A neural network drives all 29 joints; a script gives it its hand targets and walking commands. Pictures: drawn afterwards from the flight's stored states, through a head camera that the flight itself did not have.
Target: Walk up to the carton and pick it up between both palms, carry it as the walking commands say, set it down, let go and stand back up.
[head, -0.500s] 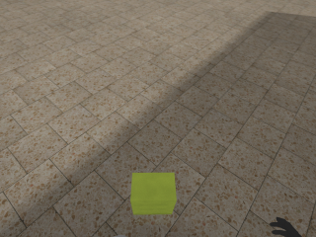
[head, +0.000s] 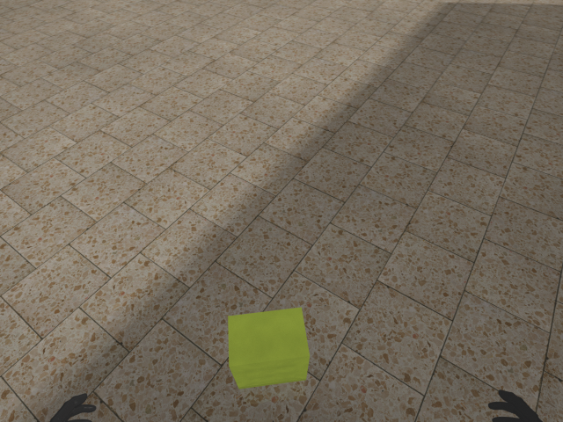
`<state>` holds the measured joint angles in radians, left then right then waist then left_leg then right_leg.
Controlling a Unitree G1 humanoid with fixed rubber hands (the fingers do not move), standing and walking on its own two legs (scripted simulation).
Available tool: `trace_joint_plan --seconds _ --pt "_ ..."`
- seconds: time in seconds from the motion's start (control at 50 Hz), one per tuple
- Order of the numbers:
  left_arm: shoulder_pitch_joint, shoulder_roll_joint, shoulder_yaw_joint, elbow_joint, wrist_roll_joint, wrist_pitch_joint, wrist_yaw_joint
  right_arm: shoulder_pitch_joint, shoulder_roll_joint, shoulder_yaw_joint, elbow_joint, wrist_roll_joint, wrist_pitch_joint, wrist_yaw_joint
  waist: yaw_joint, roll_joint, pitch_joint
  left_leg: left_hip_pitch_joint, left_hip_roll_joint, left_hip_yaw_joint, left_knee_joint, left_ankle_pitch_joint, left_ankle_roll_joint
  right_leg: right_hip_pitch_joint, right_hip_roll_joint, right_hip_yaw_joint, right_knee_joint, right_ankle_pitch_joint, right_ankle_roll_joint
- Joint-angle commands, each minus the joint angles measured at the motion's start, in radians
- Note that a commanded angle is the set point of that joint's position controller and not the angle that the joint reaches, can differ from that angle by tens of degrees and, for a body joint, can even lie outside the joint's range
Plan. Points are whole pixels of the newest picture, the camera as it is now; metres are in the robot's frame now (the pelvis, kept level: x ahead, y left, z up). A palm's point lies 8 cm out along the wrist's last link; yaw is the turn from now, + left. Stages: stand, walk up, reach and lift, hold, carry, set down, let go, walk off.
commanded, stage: walk up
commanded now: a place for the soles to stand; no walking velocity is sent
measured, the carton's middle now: (269, 349) +0.43 +0.05 -0.64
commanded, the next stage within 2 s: reach and lift in 1.98 s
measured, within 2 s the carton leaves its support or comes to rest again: neither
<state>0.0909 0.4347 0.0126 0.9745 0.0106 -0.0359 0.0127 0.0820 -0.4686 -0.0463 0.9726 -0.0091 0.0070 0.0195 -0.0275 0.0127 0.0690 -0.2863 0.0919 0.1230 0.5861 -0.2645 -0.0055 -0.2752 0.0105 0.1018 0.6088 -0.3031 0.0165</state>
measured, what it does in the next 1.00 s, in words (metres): stands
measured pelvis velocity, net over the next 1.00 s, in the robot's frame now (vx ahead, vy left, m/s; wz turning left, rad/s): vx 0.01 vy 0.04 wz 0.00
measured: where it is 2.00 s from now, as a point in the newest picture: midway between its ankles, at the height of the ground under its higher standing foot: outside the picture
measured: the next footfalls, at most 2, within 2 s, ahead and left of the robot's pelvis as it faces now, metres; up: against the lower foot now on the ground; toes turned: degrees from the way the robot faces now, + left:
none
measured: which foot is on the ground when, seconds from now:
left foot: down 0.00-1.00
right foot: down 0.00-1.00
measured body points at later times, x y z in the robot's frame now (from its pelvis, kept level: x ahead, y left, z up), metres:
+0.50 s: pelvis +0.00 +0.05 -0.01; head +0.02 +0.05 +0.44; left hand +0.09 +0.39 -0.10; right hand +0.11 -0.28 -0.11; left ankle +0.03 +0.14 -0.73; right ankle +0.00 -0.09 -0.72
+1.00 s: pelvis +0.01 +0.04 +0.01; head +0.03 +0.03 +0.45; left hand +0.13 +0.37 -0.09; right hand +0.15 -0.28 -0.10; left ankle +0.03 +0.14 -0.73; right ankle +0.01 -0.09 -0.73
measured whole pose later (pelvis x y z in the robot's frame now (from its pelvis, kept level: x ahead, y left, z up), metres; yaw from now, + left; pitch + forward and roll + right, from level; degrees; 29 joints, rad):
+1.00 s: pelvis +0.01 +0.04 +0.01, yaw +0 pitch -2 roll +0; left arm 0.11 0.44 0.02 0.96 0.02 -0.04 0.02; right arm 0.06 -0.43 -0.04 0.94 -0.01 0.01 0.04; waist 0.00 0.01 0.06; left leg -0.25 -0.01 0.05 0.53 -0.25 0.03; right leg -0.21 -0.03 -0.03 0.54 -0.29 0.01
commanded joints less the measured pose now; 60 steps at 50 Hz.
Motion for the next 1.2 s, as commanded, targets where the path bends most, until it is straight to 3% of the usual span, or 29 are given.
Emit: trace_joint_plan --seconds 0.0,0.06,0.1,0.14,0.18,0.22,0.24,0.26,0.28,0.3,0.32,0.34,0.36,0.38,0.4,0.42,0.44,0.5,0.54,0.56,0.58,0.62,0.66,0.7,0.76,1.04,1.06,1.12,1.18 --pt "0.043 0.294 0.065 -0.027 0.004 -0.018 0.034 -0.038 -0.137 -0.043 -0.066 -0.009 0.016 0.016 0.03 -0.128 -0.066 -0.028 -0.028 -0.106 0.055 -0.046 0.039 0.011 -0.23 0.291 -0.167 0.243 -0.185" --pt "0.007 0.274 0.064 -0.059 0.002 -0.011 0.04 0.008 -0.164 -0.062 -0.07 -0.02 0.019 0.021 0.006 -0.128 -0.088 0.033 -0.026 -0.148 0.038 0.035 0.059 -0.049 -0.206 0.229 -0.105 0.225 -0.172" --pt "0.004 0.242 0.054 -0.072 0.001 -0.007 0.041 0.009 -0.193 -0.076 -0.078 -0.023 0.018 0.024 -0.004 -0.054 -0.1 0.107 0.032 -0.178 -0.039 0.095 0.095 -0.113 -0.119 0.102 -0.025 0.144 -0.111" --pt "0.032 0.198 0.046 -0.063 -0.006 -0.001 0.044 0.012 -0.216 -0.083 -0.09 -0.024 0.017 0.024 -0.001 0.072 -0.106 0.091 0.148 -0.303 -0.183 0.048 0.191 -0.103 0.004 -0.074 0.155 -0.002 -0.059" --pt "0.105 0.183 0.046 -0.044 -0.007 0.003 0.042 -0.036 -0.206 -0.075 -0.118 -0.027 0.018 0.023 0.036 0.117 -0.076 -0.02 0.194 -0.335 -0.216 -0.036 0.235 -0.033 0.008 -0.125 0.208 -0.19 -0.057" --pt "0.148 0.17 0.051 -0.037 0.003 -0.007 0.028 -0.06 -0.189 -0.061 -0.118 -0.019 0.021 0.02 0.063 0.113 -0.054 -0.089 0.145 -0.267 -0.168 -0.1 0.166 0.059 -0.023 -0.109 0.013 -0.106 -0.071" --pt "0.139 0.188 0.056 -0.044 0.019 -0.016 0.024 -0.053 -0.161 -0.047 -0.112 -0.009 0.023 0.018 0.057 0.056 -0.045 -0.112 0.095 -0.225 -0.112 -0.143 0.116 0.066 -0.065 -0.008 -0.101 -0.087 -0.086" --pt "0.114 0.254 0.069 -0.055 0.029 -0.024 0.023 -0.045 -0.158 -0.047 -0.116 -0.002 0.028 0.017 0.038 -0.06 -0.014 -0.119 0.018 -0.181 -0.009 -0.2 0.063 -0.008 -0.154 0.185 -0.185 -0.14 -0.129" --pt "0.106 0.298 0.076 -0.055 0.026 -0.027 0.024 -0.04 -0.15 -0.048 -0.12 -0.001 0.029 0.016 0.021 -0.13 -0.007 -0.108 -0.041 -0.145 0.077 -0.192 0.041 -0.04 -0.233 0.296 -0.222 -0.117 -0.181" --pt "0.078 0.31 0.077 -0.07 0.02 -0.028 0.028 -0.018 -0.143 -0.048 -0.113 -0.002 0.028 0.017 0.013 -0.142 -0.014 -0.067 -0.059 -0.151 0.128 -0.185 0.042 -0.071 -0.274 0.306 -0.214 -0.035 -0.217" --pt "0.041 0.305 0.073 -0.088 0.018 -0.026 0.031 0.017 -0.143 -0.052 -0.103 -0.003 0.025 0.019 -0.006 -0.133 -0.029 -0.007 -0.059 -0.16 0.113 -0.148 0.05 -0.1 -0.269 0.261 -0.178 0.046 -0.218" --pt "0.025 0.281 0.067 -0.097 0.015 -0.023 0.032 0.054 -0.145 -0.059 -0.092 -0.006 0.019 0.018 -0.027 -0.117 -0.051 0.059 -0.051 -0.17 0.048 -0.087 0.062 -0.128 -0.238 0.197 -0.137 0.1 -0.185" --pt "0.026 0.247 0.06 -0.105 0.012 -0.018 0.029 0.073 -0.171 -0.069 -0.092 -0.014 0.01 0.017 -0.038 -0.052 -0.07 0.107 0.006 -0.234 -0.075 -0.064 0.083 -0.162 -0.17 0.101 -0.062 0.097 -0.13" --pt "0.046 0.206 0.054 -0.108 0.008 -0.011 0.027 0.055 -0.212 -0.078 -0.101 -0.018 0.001 0.018 -0.015 0.06 -0.073 0.105 0.101 -0.375 -0.191 -0.095 0.133 -0.179 -0.056 -0.034 0.083 -0.016 -0.075" --pt "0.089 0.18 0.051 -0.093 -0.001 -0.004 0.03 0.034 -0.21 -0.073 -0.114 -0.018 -0.003 0.02 0.013 0.109 -0.081 0.083 0.183 -0.455 -0.237 -0.082 0.202 -0.146 -0.011 -0.121 0.16 -0.162 -0.051" --pt "0.115 0.179 0.053 -0.083 -0.001 -0.001 0.031 0.016 -0.201 -0.07 -0.124 -0.021 -0.004 0.018 0.021 0.107 -0.063 0.051 0.203 -0.466 -0.238 -0.067 0.234 -0.135 -0.02 -0.113 0.211 -0.251 -0.052" --pt "0.131 0.175 0.055 -0.077 -0.002 -0.003 0.029 0.009 -0.193 -0.064 -0.126 -0.018 -0.006 0.013 0.029 0.103 -0.047 0.019 0.198 -0.45 -0.226 -0.029 0.235 -0.114 -0.033 -0.103 0.208 -0.244 -0.057" --pt "0.168 0.161 0.062 -0.068 0.015 -0.022 0.019 -0.025 -0.156 -0.043 -0.126 -0.006 0.001 0.01 0.061 0.094 -0.058 -0.064 0.103 -0.296 -0.153 0.016 0.132 0.079 -0.046 -0.099 -0.09 0.002 -0.064" --pt "0.095 0.239 0.071 -0.098 0.024 -0.032 0.016 -0.007 -0.129 -0.031 -0.13 0.007 0.003 0.012 0.029 -0.038 -0.045 -0.07 -0.004 -0.218 -0.07 -0.058 0.051 0.024 -0.175 0.133 -0.19 -0.034 -0.124" --pt "0.08 0.252 0.069 -0.094 0.019 -0.033 0.015 -0.005 -0.132 -0.033 -0.123 0.004 0.001 0.012 0.011 -0.061 -0.051 -0.019 -0.027 -0.188 -0.047 -0.067 0.044 -0.009 -0.217 0.156 -0.191 0.011 -0.149" --pt "0.064 0.241 0.062 -0.097 0.013 -0.03 0.014 0.002 -0.138 -0.035 -0.115 0.0 -0.002 0.011 0.002 -0.045 -0.063 0.041 -0.02 -0.195 -0.071 -0.042 0.052 -0.039 -0.208 0.114 -0.161 0.063 -0.142" --pt "0.051 0.201 0.052 -0.101 0.005 -0.024 0.013 0.004 -0.165 -0.04 -0.105 -0.006 -0.013 0.011 0.015 0.025 -0.084 0.085 0.046 -0.272 -0.15 0.065 0.093 -0.042 -0.11 -0.028 -0.059 0.119 -0.087" --pt "0.081 0.163 0.043 -0.08 0.001 -0.017 0.011 -0.016 -0.16 -0.035 -0.107 -0.004 -0.016 0.01 0.037 0.049 -0.108 0.073 0.107 -0.314 -0.185 0.126 0.143 0.013 -0.059 -0.09 -0.028 0.058 -0.057" --pt "0.085 0.164 0.043 -0.072 0.006 -0.018 0.011 -0.041 -0.146 -0.027 -0.106 -0.002 -0.013 0.009 0.049 0.043 -0.092 0.024 0.087 -0.28 -0.182 0.118 0.117 0.065 -0.08 -0.066 -0.09 0.083 -0.064" --pt "0.057 0.205 0.049 -0.066 0.008 -0.023 0.011 -0.039 -0.141 -0.027 -0.095 0.004 -0.009 0.007 0.031 0.004 -0.086 0.059 0.015 -0.209 -0.128 0.152 0.067 0.053 -0.144 0.002 -0.135 0.22 -0.088" --pt "-0.011 0.195 0.047 -0.043 0.009 -0.015 0.009 -0.063 -0.136 -0.029 -0.064 -0.002 -0.004 0.014 0.027 -0.016 -0.094 0.096 0.014 -0.223 -0.162 0.143 0.073 0.06 -0.149 -0.022 -0.184 0.158 -0.077" --pt "-0.026 0.162 0.041 -0.048 0.018 -0.005 -0.006 -0.037 -0.12 -0.017 -0.05 0.007 -0.028 0.007 0.02 -0.072 -0.127 0.131 0.032 -0.239 -0.211 0.023 0.074 0.055 -0.119 -0.039 -0.22 0.009 -0.074" --pt "-0.039 0.146 0.04 -0.028 0.019 0.002 -0.02 -0.055 -0.142 -0.009 -0.032 -0.002 -0.044 0.001 0.031 0.0 -0.052 0.077 0.045 -0.271 -0.284 -0.09 0.073 0.059 -0.105 -0.047 -0.257 -0.042 -0.074" --pt "-0.027 0.151 0.043 -0.003 0.015 -0.002 -0.022 -0.051 -0.127 0.002 -0.01 -0.001 -0.053 -0.004 0.037 0.003 -0.055 0.078 0.031 -0.243 -0.28 0.018 0.058 0.115 -0.119 -0.042 -0.291 0.042 -0.072"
